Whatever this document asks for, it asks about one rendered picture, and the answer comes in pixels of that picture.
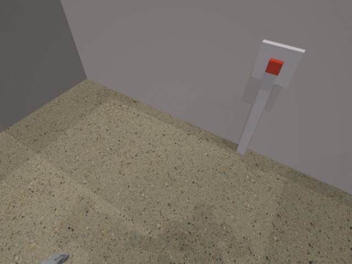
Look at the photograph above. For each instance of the robot left hand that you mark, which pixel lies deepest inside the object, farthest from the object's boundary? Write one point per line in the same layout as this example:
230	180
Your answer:
57	258

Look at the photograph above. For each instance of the button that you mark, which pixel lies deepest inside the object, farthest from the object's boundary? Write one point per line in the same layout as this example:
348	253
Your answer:
274	66

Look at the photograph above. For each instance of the panel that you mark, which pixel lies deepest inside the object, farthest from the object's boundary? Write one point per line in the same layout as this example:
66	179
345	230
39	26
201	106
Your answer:
291	56

